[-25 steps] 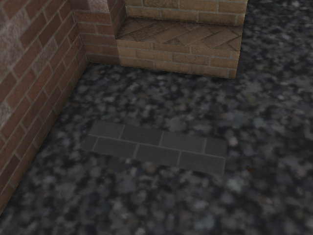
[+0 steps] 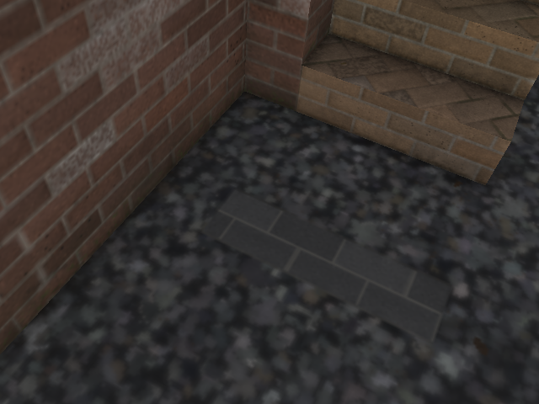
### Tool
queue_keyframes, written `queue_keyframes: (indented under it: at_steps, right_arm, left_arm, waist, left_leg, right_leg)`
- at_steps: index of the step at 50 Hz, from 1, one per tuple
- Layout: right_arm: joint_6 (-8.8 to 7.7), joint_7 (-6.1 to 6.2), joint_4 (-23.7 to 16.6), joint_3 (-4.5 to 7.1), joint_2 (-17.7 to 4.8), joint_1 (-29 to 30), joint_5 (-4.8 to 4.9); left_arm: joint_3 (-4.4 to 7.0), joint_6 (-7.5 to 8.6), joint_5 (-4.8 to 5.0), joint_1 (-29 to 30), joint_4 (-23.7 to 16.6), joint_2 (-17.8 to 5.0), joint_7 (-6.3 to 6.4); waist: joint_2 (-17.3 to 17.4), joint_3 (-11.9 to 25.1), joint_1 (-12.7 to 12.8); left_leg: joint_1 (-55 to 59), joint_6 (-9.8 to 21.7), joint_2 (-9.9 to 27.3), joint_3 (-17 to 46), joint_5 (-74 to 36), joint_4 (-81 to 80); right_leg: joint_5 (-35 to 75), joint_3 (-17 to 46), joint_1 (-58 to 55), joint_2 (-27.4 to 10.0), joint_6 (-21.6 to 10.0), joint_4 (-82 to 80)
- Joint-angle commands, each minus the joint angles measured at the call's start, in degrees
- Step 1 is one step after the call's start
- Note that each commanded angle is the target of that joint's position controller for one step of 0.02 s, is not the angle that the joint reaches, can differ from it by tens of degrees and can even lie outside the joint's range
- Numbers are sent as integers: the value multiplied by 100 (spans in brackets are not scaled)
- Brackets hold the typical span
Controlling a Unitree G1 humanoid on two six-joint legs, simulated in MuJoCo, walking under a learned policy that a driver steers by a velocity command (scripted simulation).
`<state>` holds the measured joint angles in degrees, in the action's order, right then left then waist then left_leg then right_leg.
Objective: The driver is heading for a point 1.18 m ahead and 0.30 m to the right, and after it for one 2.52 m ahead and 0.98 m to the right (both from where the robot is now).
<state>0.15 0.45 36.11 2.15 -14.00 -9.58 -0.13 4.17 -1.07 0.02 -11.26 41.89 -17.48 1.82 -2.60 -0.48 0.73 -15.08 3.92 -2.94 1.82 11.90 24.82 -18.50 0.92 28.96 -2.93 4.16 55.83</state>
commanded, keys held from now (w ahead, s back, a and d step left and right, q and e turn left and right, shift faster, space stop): w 1.00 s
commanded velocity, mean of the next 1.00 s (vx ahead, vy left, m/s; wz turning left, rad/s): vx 0.41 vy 0.00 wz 0.05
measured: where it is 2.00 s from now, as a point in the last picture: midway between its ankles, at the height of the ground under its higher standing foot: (290, 253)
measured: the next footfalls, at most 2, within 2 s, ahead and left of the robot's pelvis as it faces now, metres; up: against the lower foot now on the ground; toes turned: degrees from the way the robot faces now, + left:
right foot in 0.26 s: +0.08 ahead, -0.14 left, +0.00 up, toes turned +0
left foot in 0.74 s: +0.42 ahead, +0.10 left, +0.00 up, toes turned +2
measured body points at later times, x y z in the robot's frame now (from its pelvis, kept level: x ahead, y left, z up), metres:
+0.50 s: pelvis +0.12 -0.05 +0.00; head +0.13 -0.07 +0.45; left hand +0.14 +0.22 -0.11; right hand +0.28 -0.31 -0.10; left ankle +0.20 +0.12 -0.67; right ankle +0.04 -0.14 -0.74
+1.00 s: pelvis +0.38 +0.01 +0.00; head +0.41 +0.03 +0.45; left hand +0.54 +0.28 -0.10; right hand +0.44 -0.27 -0.11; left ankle +0.38 +0.10 -0.74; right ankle +0.47 -0.16 -0.66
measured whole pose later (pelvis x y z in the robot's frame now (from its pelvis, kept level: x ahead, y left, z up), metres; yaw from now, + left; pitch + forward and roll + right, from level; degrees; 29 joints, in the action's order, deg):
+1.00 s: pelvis +0.38 +0.01 +0.00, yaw +1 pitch +1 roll +1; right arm -5.2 -1.2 46.0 2.6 -16.1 -19.6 -0.2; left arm 1.8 3.9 -0.2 -11.5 40.0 -18.1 -0.2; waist -3.1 -1.0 -2.0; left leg -9.2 4.1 -3.4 -2.3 9.0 16.8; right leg -10.5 2.6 39.5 -7.5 0.9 60.6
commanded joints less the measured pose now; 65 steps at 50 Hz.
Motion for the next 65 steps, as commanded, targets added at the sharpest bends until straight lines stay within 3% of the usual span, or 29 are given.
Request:
queue_keyframes:
  at_steps: [1, 8, 12, 13, 14, 15, 16, 17, 20, 24, 27, 29, 33, 35, 36, 37, 38, 39, 40, 42, 43, 47, 50, 54, 60, 62, 63, 64, 65]
  right_arm:
    - [-95, 37, -171, 295, -1056, -280, 22]
    - [-265, -31, 47, 304, -1143, -468, 102]
    - [-232, -96, 96, 241, -1001, -345, 157]
    - [-256, -113, 72, 160, -758, -245, 112]
    - [-310, -144, -47, 25, -311, 17, 37]
    - [-433, -130, -335, 68, -420, 72, 120]
    - [-506, -114, -303, 202, -906, 176, 170]
    - [-535, -148, -229, 243, -984, 59, 207]
    - [-535, -201, -87, 236, -794, 36, 71]
    - [-516, -204, -72, 143, -494, 307, 35]
    - [-557, -252, -188, 53, -308, 885, 74]
    - [-580, -318, -268, 39, -318, 1207, 122]
    - [-634, -380, -405, 96, -571, 1411, 164]
    - [-629, -351, -310, 199, -800, 945, 136]
    - [-591, -298, -74, 330, -1045, 80, 73]
    - [-542, -213, 175, 441, -1320, -1014, 60]
    - [-505, -171, 301, 581, -1978, -1658, -95]
    - [-490, -176, 349, 451, -1522, -1719, -61]
    - [-469, -153, 352, 346, -1219, -1266, 7]
    - [-494, -176, 263, 245, -965, -638, 13]
    - [-529, -195, 226, 204, -860, -413, -24]
    - [-674, -209, 431, 200, -914, -353, 5]
    - [-661, -92, 614, 185, -961, -638, 3]
    - [-550, 11, 798, 195, -1169, -1126, 46]
    - [-363, 28, 1078, 244, -1362, -1510, 59]
    - [-317, 36, 1138, 244, -1411, -1427, 26]
    - [-289, 40, 1137, 209, -1344, -1346, -5]
    - [-313, 53, 977, 89, -1098, -1368, -120]
    - [-477, -30, 809, -188, -172, -2164, -143]
  left_arm:
    - [66, 153, 71, 402, -534, -437, -64]
    - [11, 552, 129, 455, -545, -282, -237]
    - [19, 661, 104, -233, -294, -236, -280]
    - [47, 667, 112, -693, -197, -317, -245]
    - [106, 668, 68, -1374, -104, -634, -187]
    - [294, 655, 9, -1586, -75, -1316, -224]
    - [221, 695, 19, -1533, -129, -981, -240]
    - [128, 728, 34, -1308, -194, -719, -239]
    - [30, 716, 12, -834, -338, -561, -264]
    - [5, 671, 20, -1007, -192, -549, -227]
    - [14, 623, 54, -1267, -26, -637, -177]
    - [33, 609, 88, -1436, 71, -730, -165]
    - [82, 537, 167, -1487, 222, -851, -122]
    - [123, 474, 132, -1405, 237, -982, -87]
    - [123, 435, 71, -1328, 225, -1025, -71]
    - [52, 437, -15, -1285, 107, -887, -52]
    - [-185, 536, -26, -1964, -89, -113, -114]
    - [-187, 700, 87, -1888, 56, -263, -155]
    - [-46, 758, 282, -1267, -106, -730, -209]
    - [-111, 769, 109, -618, -293, -668, -199]
    - [-97, 700, 39, -730, -265, -626, -197]
    - [-172, 475, 0, -810, -284, -339, -182]
    - [-185, 552, -67, -143, -522, -333, -213]
    - [-251, 706, -8, 808, -768, -183, -383]
    - [-203, 794, 40, 1382, -1054, -390, -592]
    - [-102, 795, 42, 817, -991, -581, -562]
    - [26, 794, 37, -75, -753, -789, -508]
    - [163, 764, 6, -1194, -504, -1208, -421]
    - [262, 742, -62, -1408, -448, -1799, -392]
  waist:
    - [1249, 258, -335]
    - [921, -24, -387]
    - [684, 191, 72]
    - [605, 357, 280]
    - [-176, 482, 526]
    - [-1428, 229, 437]
    - [-851, -122, 501]
    - [-604, -291, 332]
    - [-219, -384, 102]
    - [-217, -293, 168]
    - [-260, -387, 374]
    - [-290, -489, 469]
    - [-386, -575, 305]
    - [-541, -130, -30]
    - [-550, 424, -481]
    - [-367, 1198, -955]
    - [1286, 2191, -693]
    - [1735, 2668, -780]
    - [1378, 1529, -719]
    - [446, 500, -369]
    - [571, 355, -124]
    - [718, 38, 167]
    - [661, -234, -23]
    - [570, -282, -402]
    - [648, -483, -468]
    - [794, -119, -77]
    - [710, 413, 409]
    - [187, 1295, 832]
    - [-1697, 2077, 328]
  left_leg:
    - [744, 1056, 1564, 1793, 1326, -1322]
    - [662, 1055, 1636, 1981, 1553, -1407]
    - [-235, 770, 1235, 1583, 1534, -859]
    - [-743, 556, 1034, 1386, 1522, -393]
    - [-1597, 166, 498, 702, 1488, 1127]
    - [-3036, -99, 20, -108, 1940, 2476]
    - [-3584, -132, 356, 235, 2069, 3439]
    - [-3828, -93, 525, 367, 1474, 3791]
    - [-3605, -171, 841, 244, 283, 3650]
    - [-3077, -453, 770, -119, -705, 2768]
    - [-2509, -469, 622, -279, -1416, 1593]
    - [-2264, -435, 535, -338, -1595, 1116]
    - [-2064, -136, 488, -239, -1099, 563]
    - [-1215, 90, 211, -454, -706, 462]
    - [-23, 252, 14, -606, -782, 345]
    - [1841, 522, 568, -63, -910, 631]
    - [4202, 1420, 2197, 2632, 102, 459]
    - [4170, 1563, 2532, 4212, 803, -613]
    - [3345, 1236, 2289, 3329, 1017, -774]
    - [1632, 1070, 1972, 2183, 46, -1023]
    - [1024, 1024, 1753, 1777, -306, -1204]
    - [71, 1143, 1554, 1028, -661, -1751]
    - [205, 1037, 1349, 611, -705, -1903]
    - [594, 788, 1277, 280, -782, -1808]
    - [1701, 554, 1789, 442, -1196, -1197]
    - [1787, 418, 1759, 381, -2763, -451]
    - [1528, 279, 1491, 112, -3579, 605]
    - [361, 70, 1175, -162, -2658, 2375]
    - [-2067, -301, 31, -281, 1380, 4601]
  right_leg:
    - [-17, 10, 358, -33, -107, -762]
    - [-253, -105, -163, 55, -527, -1962]
    - [557, -357, -1960, 318, -759, -3059]
    - [489, -52, -2720, 52, -850, -3089]
    - [9, 1141, -3476, -878, -1142, -3546]
    - [-1252, 3143, -3730, -1940, -1921, -4292]
    - [-1906, 3576, -3527, -2094, -2180, -4492]
    - [-1935, 3208, -3500, -1848, -2019, -4500]
    - [-149, 1997, -3050, -1290, -1679, -4702]
    - [1926, 850, -2724, -831, -1573, -4779]
    - [2160, 422, -2510, -678, -1457, -4787]
    - [2009, 423, -2529, -793, -1478, -4810]
    - [2537, 513, -3148, -1160, -1349, -4516]
    - [4448, 400, -3404, -1136, -1224, -3778]
    - [5302, 172, -3198, -872, -1075, -2841]
    - [4500, 76, -2113, -658, -884, -1417]
    - [1229, -43, 314, 281, -475, 1058]
    - [-1390, 784, 934, 563, -497, 1900]
    - [-1108, 700, 1464, 172, -536, 2168]
    - [-308, 351, 1260, -289, -541, 1709]
    - [-3, 392, 875, -477, -520, 1451]
    - [475, 296, 681, -580, -338, 1023]
    - [1550, 242, 1160, -601, -257, 27]
    - [2635, -42, 822, -290, -263, -1669]
    - [1731, 0, 932, -73, -664, -2566]
    - [1250, -197, 0, 194, -851, -2600]
    - [1358, -354, -1178, 385, -1025, -2706]
    - [1541, 458, -3078, -370, -1356, -2421]
    - [725, 3374, -5149, -1831, -2348, -3016]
